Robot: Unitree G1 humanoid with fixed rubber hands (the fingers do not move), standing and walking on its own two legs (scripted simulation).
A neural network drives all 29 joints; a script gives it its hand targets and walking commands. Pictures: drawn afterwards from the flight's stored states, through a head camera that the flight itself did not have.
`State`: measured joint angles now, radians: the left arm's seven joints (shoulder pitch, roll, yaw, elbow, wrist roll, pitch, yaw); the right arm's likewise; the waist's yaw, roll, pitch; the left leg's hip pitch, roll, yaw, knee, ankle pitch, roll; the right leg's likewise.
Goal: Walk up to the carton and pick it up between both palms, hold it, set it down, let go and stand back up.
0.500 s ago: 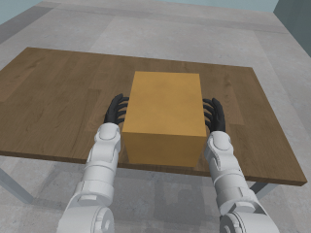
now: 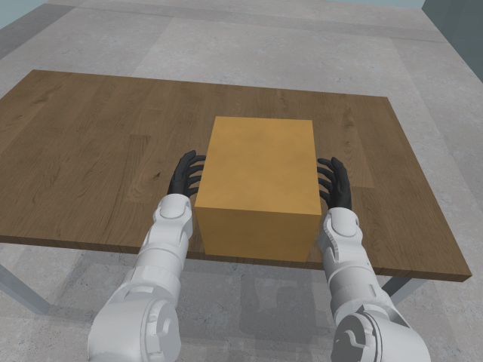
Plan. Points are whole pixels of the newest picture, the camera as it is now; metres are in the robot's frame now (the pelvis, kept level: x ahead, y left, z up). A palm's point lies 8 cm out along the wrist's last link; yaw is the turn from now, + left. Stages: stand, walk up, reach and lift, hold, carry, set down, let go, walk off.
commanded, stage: set down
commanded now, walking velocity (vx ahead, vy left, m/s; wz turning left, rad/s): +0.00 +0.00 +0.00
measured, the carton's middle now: (259, 186) +0.43 -0.03 +0.05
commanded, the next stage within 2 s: none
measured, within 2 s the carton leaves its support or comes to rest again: rests again in 0.88 s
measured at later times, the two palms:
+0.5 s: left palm (182, 188) +0.43 +0.11 +0.04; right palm (328, 200) +0.40 -0.16 +0.05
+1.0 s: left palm (193, 187) +0.46 +0.10 +0.01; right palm (328, 208) +0.41 -0.17 +0.01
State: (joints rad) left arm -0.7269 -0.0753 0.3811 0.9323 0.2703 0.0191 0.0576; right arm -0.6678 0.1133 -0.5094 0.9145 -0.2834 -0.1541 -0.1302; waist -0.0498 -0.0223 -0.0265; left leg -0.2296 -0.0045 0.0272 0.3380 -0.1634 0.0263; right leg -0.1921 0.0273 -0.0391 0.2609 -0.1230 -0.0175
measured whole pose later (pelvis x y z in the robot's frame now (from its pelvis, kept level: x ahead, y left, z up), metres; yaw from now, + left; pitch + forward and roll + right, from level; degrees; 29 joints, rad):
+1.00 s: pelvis +0.03 +0.01 -0.01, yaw +0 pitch +20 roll -2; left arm -0.92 0.00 0.37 1.29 0.27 -0.22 0.09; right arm -0.74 0.11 -0.70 1.02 -0.44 -0.31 -0.14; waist -0.09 0.02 -0.15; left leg -0.57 0.00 0.01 0.43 -0.20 0.03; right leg -0.49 0.03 -0.06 0.28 -0.13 -0.01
